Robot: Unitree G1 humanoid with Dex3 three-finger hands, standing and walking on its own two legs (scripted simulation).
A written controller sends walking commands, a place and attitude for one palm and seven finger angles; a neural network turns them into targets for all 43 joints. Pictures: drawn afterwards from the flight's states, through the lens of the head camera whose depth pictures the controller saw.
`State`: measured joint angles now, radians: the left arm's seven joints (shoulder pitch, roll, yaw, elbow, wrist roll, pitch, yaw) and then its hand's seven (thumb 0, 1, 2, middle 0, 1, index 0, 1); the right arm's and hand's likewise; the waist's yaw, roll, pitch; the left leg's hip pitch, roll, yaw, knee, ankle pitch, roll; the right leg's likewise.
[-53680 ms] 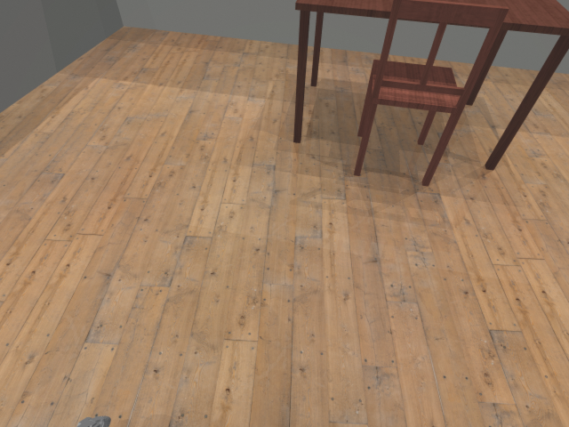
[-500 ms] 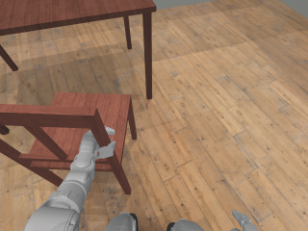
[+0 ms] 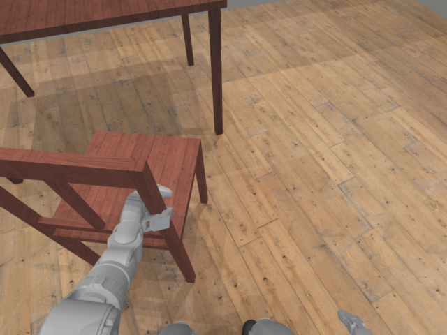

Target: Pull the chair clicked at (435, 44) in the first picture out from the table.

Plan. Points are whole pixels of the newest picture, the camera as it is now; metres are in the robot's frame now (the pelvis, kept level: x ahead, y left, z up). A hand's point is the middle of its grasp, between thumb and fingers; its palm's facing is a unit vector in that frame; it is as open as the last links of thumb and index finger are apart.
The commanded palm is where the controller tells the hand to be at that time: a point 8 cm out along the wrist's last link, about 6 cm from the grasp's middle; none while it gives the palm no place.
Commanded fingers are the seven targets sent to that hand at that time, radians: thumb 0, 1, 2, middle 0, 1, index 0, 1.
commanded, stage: step backward, pulling the chair out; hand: left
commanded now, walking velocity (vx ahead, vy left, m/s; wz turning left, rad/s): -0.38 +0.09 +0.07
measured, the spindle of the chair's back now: (79, 204) +0.38 +0.34 -0.08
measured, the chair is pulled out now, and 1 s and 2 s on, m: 0.48 0.66 0.66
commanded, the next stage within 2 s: stop walking, hand still on the chair in 0.30 s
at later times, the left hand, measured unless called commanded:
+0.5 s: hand (164, 270) +0.24 +0.12 -0.06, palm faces +0.00 -0.99 -0.15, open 6.2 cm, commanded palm +0.22 +0.17 -0.04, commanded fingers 0.00 0.90 0.90 -0.50 -1.45 -0.50 -1.45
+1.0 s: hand (167, 314) +0.16 +0.11 -0.06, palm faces -0.07 -0.99 -0.13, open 6.2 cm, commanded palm +0.15 +0.16 -0.04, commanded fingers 0.00 0.90 0.90 -0.50 -1.45 -0.50 -1.45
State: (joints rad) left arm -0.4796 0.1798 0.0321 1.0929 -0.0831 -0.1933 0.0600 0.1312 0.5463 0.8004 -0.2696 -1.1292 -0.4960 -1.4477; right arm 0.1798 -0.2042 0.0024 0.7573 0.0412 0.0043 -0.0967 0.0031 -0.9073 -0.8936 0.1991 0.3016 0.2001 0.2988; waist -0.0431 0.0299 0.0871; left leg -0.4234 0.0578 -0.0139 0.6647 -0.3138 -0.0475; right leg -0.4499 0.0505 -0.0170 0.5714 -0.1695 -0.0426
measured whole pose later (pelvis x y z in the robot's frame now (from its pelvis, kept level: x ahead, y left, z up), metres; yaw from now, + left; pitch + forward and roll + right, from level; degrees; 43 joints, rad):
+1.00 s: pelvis -0.08 +0.01 +0.01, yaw +0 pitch -2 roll +0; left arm -0.06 0.08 -0.15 0.81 -0.05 -0.11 0.09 0.16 0.56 0.79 -0.23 -1.19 -0.50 -1.45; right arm 0.25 -0.21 0.05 0.68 0.03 0.01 -0.12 0.01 -0.91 -0.89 0.20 0.30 0.20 0.30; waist -0.02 0.02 -0.03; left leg -0.24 0.02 0.02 0.49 -0.21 -0.01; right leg -0.27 0.01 -0.04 0.47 -0.16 -0.02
